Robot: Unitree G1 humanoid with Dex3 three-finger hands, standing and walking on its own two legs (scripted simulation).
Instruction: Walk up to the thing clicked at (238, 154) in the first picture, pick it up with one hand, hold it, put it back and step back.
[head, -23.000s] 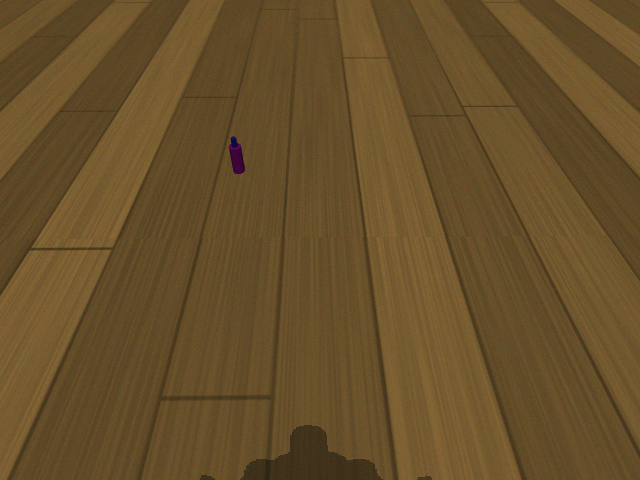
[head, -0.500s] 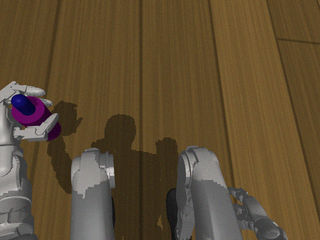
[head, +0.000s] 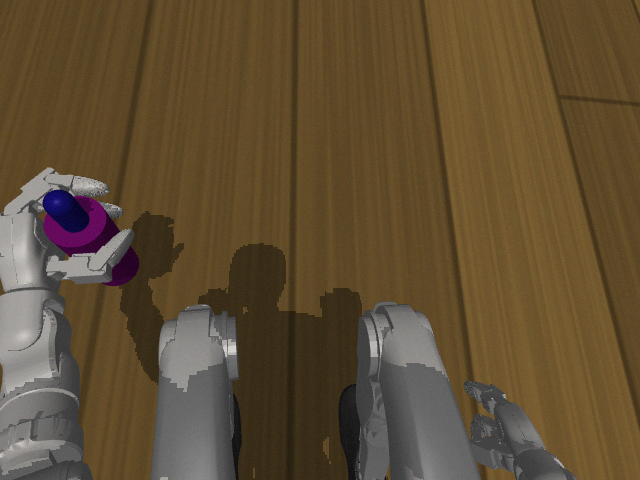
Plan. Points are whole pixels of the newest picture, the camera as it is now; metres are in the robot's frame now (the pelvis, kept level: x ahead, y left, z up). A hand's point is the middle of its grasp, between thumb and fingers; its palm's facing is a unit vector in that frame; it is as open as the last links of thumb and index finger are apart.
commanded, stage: settle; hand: left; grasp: from the side
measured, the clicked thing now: (91, 238) +0.40 +0.28 -0.06
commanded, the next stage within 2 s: lift in 0.14 s
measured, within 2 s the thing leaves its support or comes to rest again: neither
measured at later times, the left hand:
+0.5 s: hand (87, 224) +0.39 +0.26 +0.00, palm faces +0.17 -0.98 -0.04, open 8.1 cm
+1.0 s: hand (21, 167) +0.38 +0.24 +0.14, palm faces +0.19 -0.98 -0.04, open 8.1 cm
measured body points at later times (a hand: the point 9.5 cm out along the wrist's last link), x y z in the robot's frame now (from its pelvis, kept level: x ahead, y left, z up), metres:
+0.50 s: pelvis +0.00 +0.00 +0.02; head +0.19 +0.05 +0.43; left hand +0.38 +0.31 +0.00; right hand +0.16 -0.26 -0.10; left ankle +0.09 +0.13 -0.34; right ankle +0.09 -0.12 -0.34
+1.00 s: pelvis +0.02 +0.00 +0.13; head +0.19 +0.04 +0.55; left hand +0.36 +0.29 +0.15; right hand +0.21 -0.24 +0.01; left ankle +0.08 +0.13 -0.34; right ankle +0.09 -0.12 -0.34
